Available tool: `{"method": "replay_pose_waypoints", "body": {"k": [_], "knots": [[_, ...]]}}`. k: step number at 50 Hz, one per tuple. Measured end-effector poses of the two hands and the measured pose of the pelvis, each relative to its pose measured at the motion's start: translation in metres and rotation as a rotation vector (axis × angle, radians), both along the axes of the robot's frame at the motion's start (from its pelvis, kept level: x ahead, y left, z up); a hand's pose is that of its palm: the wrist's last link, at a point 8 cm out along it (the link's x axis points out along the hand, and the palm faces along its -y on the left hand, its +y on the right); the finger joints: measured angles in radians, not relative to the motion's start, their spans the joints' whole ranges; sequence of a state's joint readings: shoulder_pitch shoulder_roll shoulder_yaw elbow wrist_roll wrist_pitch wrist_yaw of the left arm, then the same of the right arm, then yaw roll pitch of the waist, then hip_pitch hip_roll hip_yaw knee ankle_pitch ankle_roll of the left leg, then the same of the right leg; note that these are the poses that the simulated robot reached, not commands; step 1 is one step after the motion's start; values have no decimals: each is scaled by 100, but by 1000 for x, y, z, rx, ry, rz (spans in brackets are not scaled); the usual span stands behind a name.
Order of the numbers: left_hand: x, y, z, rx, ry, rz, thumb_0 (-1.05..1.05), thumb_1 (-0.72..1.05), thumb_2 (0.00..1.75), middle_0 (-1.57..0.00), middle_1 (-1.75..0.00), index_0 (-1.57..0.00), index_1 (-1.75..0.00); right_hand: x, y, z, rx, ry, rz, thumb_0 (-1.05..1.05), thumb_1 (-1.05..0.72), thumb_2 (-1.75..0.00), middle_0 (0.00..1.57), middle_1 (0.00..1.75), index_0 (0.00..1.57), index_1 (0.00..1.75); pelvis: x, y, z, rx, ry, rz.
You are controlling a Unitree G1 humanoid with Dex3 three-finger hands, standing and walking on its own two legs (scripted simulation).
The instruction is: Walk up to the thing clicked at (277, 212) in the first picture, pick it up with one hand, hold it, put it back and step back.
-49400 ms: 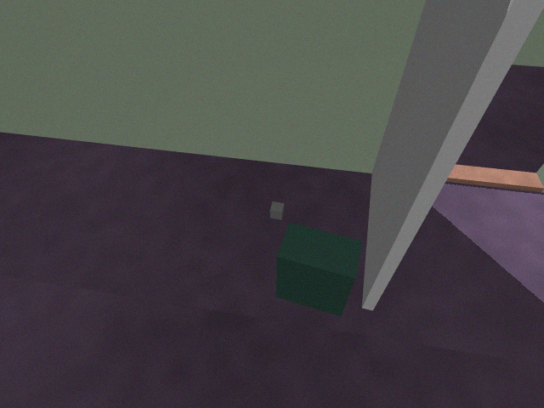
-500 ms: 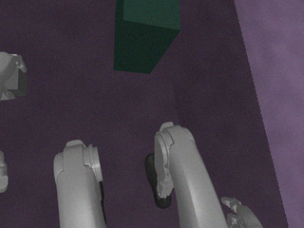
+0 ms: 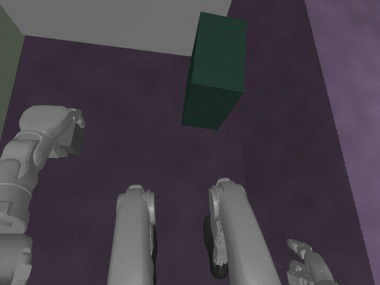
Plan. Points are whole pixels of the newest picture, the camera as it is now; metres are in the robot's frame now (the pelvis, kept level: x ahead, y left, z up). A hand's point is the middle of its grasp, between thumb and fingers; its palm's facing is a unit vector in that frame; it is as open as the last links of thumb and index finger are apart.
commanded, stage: lift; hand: left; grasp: from above
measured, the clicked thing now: (65, 138) +0.43 +0.28 -0.14
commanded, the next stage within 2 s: hold in 1.00 s
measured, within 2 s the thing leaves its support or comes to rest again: neither
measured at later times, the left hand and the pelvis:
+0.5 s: hand (15, 139) +0.35 +0.25 +0.10, palm faces -0.47 -0.05 -0.88, open 8.9 cm; pelvis +0.02 -0.01 +0.18, yaw +3 degrees
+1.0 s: hand out of the picture +0.36 +0.24 +0.19, palm faces -0.48 -0.05 -0.88, open 8.8 cm; pelvis +0.06 +0.00 +0.27, yaw +2 degrees
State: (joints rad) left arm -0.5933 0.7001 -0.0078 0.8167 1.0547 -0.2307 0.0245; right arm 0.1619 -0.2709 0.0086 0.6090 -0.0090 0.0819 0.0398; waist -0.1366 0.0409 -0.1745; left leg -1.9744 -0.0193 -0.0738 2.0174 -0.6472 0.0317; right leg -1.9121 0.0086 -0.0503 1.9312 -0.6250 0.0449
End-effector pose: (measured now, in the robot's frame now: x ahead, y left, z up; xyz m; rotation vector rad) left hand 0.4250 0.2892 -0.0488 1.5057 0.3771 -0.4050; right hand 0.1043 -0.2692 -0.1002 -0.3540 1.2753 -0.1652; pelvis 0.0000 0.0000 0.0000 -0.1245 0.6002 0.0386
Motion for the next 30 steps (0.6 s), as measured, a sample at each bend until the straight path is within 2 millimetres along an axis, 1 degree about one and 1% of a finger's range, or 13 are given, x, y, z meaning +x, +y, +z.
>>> {"method": "replay_pose_waypoints", "body": {"k": [4, 9, 14, 18, 21, 24, 30], "knots": [[-12, -6, 35, -11, -6, 1, -3, 15, 47, -69, -61, -75, -53, 10, 3, 23, 16, -38, -5, 0, -90, -90, 20, 30, 20, 30, 3, -1, 27, 13, -25, 5], [-24, -15, 83, -18, -30, -2, -3, 15, 46, -69, -60, -76, -53, 18, 5, 55, 29, -83, -22, 0, -90, -90, 20, 30, 20, 30, 6, -3, 61, 27, -66, 9], [-39, -25, 132, -21, -40, 9, -3, 16, 46, -69, -59, -75, -52, 23, 5, 92, 42, -122, -48, 0, -90, -90, 20, 30, 20, 30, 11, -5, 101, 44, -120, 9], [-52, -31, 165, -22, -33, 18, -3, 15, 47, -68, -60, -75, -53, 24, 6, 124, 49, -155, -69, 0, -90, -90, 20, 30, 20, 30, 16, -6, 132, 57, -169, 8], [-61, -35, 185, -21, -20, 24, -3, 15, 48, -68, -61, -74, -54, 25, 5, 146, 48, -179, -79, 0, -90, -90, 20, 30, 20, 30, 19, -6, 154, 64, -202, 10], [-67, -37, 200, -19, -8, 26, -3, 16, 47, -67, -62, -74, -55, 26, 4, 166, 43, -198, -83, 0, -90, -90, 20, 30, 20, 30, 23, -7, 172, 69, -231, 12], [-72, -39, 226, -5, -2, 25, -2, 17, 46, -66, -63, -73, -56, 26, 0, 197, 33, -216, -89, 0, -90, -90, 20, 30, 20, 30, 29, -6, 201, 77, -282, 12]]}}
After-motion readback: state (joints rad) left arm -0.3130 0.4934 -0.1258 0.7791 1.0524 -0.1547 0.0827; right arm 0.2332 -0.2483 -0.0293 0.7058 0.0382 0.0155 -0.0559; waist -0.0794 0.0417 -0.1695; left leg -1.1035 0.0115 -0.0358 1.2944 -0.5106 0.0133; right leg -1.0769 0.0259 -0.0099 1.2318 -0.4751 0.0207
